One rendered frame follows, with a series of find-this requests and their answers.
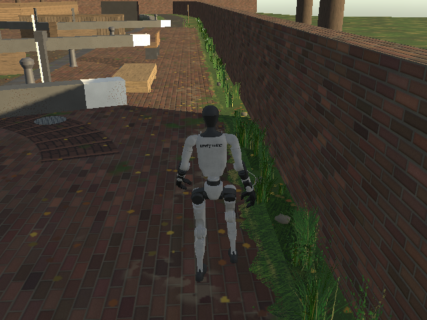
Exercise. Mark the right robot foot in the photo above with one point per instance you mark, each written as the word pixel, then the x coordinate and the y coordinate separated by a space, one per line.
pixel 233 258

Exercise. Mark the robot left forearm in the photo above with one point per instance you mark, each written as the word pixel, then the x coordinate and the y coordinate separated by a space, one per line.
pixel 180 173

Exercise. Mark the right robot upper arm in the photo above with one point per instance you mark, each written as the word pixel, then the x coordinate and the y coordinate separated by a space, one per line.
pixel 236 151

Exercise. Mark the left robot hand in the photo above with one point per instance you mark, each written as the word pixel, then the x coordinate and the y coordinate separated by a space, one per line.
pixel 178 183

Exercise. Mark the right robot hand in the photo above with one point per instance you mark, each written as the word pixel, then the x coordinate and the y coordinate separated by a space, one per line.
pixel 251 198

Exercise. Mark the left robot upper arm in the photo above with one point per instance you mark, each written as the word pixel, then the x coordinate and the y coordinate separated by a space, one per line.
pixel 187 151

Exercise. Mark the right robot thigh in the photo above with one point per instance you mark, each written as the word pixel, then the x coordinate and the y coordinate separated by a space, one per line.
pixel 229 194

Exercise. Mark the robot right forearm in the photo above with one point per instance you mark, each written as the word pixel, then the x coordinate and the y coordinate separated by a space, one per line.
pixel 245 179

